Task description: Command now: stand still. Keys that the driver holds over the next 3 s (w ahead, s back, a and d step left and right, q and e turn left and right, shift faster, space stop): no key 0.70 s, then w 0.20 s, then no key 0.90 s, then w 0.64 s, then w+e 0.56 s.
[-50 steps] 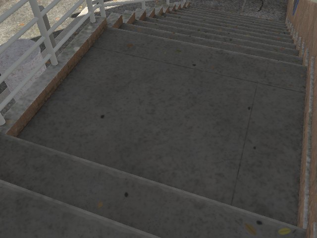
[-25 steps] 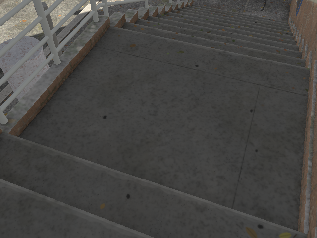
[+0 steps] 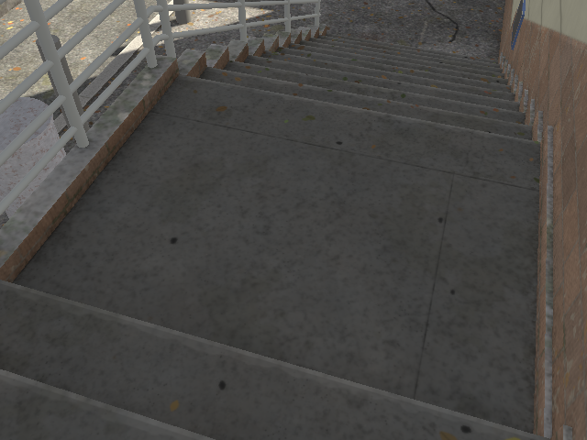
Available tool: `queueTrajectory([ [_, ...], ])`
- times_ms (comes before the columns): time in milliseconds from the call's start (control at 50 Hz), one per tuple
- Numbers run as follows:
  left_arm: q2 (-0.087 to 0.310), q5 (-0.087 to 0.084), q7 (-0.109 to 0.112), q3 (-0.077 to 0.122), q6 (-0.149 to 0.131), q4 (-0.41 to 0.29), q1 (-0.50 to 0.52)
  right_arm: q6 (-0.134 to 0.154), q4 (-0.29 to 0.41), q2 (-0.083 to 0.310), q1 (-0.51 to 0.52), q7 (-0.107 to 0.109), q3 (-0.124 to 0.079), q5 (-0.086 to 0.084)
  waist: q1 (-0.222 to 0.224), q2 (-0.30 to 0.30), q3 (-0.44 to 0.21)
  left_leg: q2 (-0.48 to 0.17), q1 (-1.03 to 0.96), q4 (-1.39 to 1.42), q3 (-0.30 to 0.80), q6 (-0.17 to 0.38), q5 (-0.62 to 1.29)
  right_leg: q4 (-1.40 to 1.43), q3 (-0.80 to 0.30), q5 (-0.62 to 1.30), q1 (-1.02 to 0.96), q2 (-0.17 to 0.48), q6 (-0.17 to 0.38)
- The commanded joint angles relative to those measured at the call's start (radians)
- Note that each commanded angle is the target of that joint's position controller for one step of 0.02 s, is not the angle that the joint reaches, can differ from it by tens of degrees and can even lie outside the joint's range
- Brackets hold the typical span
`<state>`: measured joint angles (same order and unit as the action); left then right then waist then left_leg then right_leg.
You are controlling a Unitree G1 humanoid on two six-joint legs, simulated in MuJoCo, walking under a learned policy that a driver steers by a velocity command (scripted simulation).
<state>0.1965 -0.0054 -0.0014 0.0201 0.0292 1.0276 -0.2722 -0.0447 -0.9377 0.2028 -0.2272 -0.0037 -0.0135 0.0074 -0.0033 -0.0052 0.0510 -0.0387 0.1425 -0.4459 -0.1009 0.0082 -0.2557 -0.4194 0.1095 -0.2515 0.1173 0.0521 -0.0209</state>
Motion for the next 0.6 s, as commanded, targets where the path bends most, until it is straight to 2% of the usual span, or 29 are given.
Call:
queueTrajectory([
  [20, 0.088, 0.003, 0.007, 0.015, -0.016, -0.012, -0.021, 0.013, 0.009, 0.093, -0.004, 0.002, -0.019, -0.001, -0.007, 0.01, 0.001, -0.066, 0.038, 0.108, 0.073, 0.034, 0.132, 0.1, -0.081, 0.106, -0.016, 0.058, -0.006],
  [80, 0.078, 0.006, 0.011, 0.011, -0.018, 0.011, -0.036, 0.015, -0.023, 0.093, -0.01, 0.005, -0.02, -0.001, -0.008, 0.006, 0.013, -0.065, 0.039, 0.124, 0.077, 0.037, 0.118, 0.108, -0.08, 0.101, -0.018, 0.06, -0.008],
  [100, 0.081, 0.004, 0.013, 0.013, -0.019, 0.02, -0.033, 0.012, -0.033, 0.085, -0.007, 0.008, -0.019, -0.01, -0.014, -0.002, 0.024, -0.067, 0.034, 0.143, 0.084, 0.037, 0.111, 0.125, -0.079, 0.083, -0.004, 0.066, -0.009],
  [140, 0.077, 0.006, 0.017, 0.013, -0.021, 0.034, -0.039, 0.012, -0.052, 0.089, -0.014, 0.011, -0.021, -0.009, -0.015, 0.0, 0.031, -0.066, 0.026, 0.154, 0.09, 0.04, 0.109, 0.132, -0.078, 0.084, -0.004, 0.067, -0.012],
  [160, 0.063, 0.007, 0.018, 0.007, -0.026, 0.046, -0.051, 0.014, -0.057, 0.087, -0.014, 0.015, -0.021, -0.009, -0.018, -0.004, 0.03, -0.058, 0.01, 0.16, 0.086, 0.04, 0.117, 0.136, -0.076, 0.091, 0.001, 0.071, -0.009],
  [280, 0.055, 0.005, 0.021, 0.004, -0.038, 0.089, -0.053, 0.023, -0.095, 0.084, -0.027, 0.018, -0.024, -0.011, -0.03, 0.013, 0.032, -0.056, -0.013, 0.18, 0.101, 0.056, 0.131, 0.14, -0.069, 0.083, 0.01, 0.074, -0.016],
  [320, 0.06, 0.004, 0.033, 0.009, -0.042, 0.107, -0.061, 0.031, -0.111, 0.075, -0.047, 0.027, -0.022, -0.009, -0.029, 0.016, 0.032, -0.06, -0.006, 0.175, 0.11, 0.068, 0.143, 0.137, -0.075, 0.09, 0.001, 0.078, -0.019],
  [340, 0.048, 0.008, 0.033, 0.004, -0.042, 0.113, -0.052, 0.035, -0.112, 0.069, -0.044, 0.026, -0.021, -0.011, -0.031, 0.024, 0.032, -0.06, 0.0, 0.174, 0.108, 0.069, 0.154, 0.135, -0.075, 0.096, -0.003, 0.076, -0.019],
  [360, 0.028, 0.019, 0.029, -0.007, -0.035, 0.103, -0.017, 0.037, -0.125, 0.063, -0.038, 0.032, -0.021, -0.023, -0.023, 0.011, 0.021, -0.051, -0.006, 0.166, 0.107, 0.067, 0.176, 0.137, -0.074, 0.107, -0.006, 0.073, -0.016],
  [400, 0.04, 0.016, 0.027, -0.008, -0.032, 0.115, -0.02, 0.047, -0.137, 0.063, -0.056, 0.034, -0.021, -0.016, -0.022, 0.003, 0.021, -0.056, -0.009, 0.158, 0.104, 0.061, 0.228, 0.13, -0.071, 0.113, -0.005, 0.066, -0.009],
  [420, 0.028, 0.004, 0.027, -0.011, -0.032, 0.119, -0.023, 0.052, -0.147, 0.041, -0.073, 0.037, -0.012, -0.013, -0.014, -0.003, 0.005, -0.056, -0.016, 0.152, 0.105, 0.063, 0.257, 0.135, -0.072, 0.121, -0.02, 0.067, -0.013],
  [480, 0.033, 0.003, 0.024, -0.016, -0.037, 0.128, -0.012, 0.057, -0.155, 0.049, -0.067, 0.04, -0.011, -0.01, -0.012, 0.003, 0.011, -0.053, -0.013, 0.161, 0.11, 0.06, 0.249, 0.137, -0.072, 0.133, -0.023, 0.072, -0.019],
  [520, 0.016, 0.004, 0.024, -0.025, -0.031, 0.144, -0.025, 0.058, -0.171, 0.055, -0.088, 0.037, -0.015, -0.014, -0.014, 0.014, 0.005, -0.055, -0.019, 0.153, 0.111, 0.063, 0.275, 0.12, -0.066, 0.132, -0.022, 0.073, -0.019],
  [540, 0.017, -0.006, 0.029, -0.028, -0.03, 0.146, -0.015, 0.054, -0.17, 0.048, -0.083, 0.037, -0.011, -0.008, -0.016, 0.011, 0.005, -0.053, -0.021, 0.159, 0.114, 0.056, 0.262, 0.127, -0.066, 0.123, -0.014, 0.072, -0.015],
  [600, 0.024, -0.01, 0.04, -0.029, -0.033, 0.15, 0.003, 0.048, -0.182, 0.028, -0.089, 0.041, -0.009, -0.006, -0.017, -0.001, 0.007, -0.043, -0.007, 0.166, 0.117, 0.055, 0.239, 0.125, -0.07, 0.129, -0.023, 0.077, -0.011],
])
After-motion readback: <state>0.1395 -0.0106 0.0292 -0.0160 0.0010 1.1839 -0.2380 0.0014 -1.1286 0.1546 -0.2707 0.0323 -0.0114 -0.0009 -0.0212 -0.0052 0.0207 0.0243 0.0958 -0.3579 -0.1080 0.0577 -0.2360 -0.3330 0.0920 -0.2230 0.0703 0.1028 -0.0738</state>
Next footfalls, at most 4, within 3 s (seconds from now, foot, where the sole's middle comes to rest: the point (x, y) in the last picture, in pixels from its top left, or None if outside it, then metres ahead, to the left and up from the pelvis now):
1.10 right None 0.18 -0.13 -0.85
1.52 left None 0.42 0.00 -0.93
1.94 right None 0.31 -0.17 -0.93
2.42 left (249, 414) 0.71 0.16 -1.08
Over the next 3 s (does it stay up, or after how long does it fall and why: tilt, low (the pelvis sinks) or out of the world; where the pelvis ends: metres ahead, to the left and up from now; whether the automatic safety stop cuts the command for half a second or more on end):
stays up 0.87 0.02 -0.38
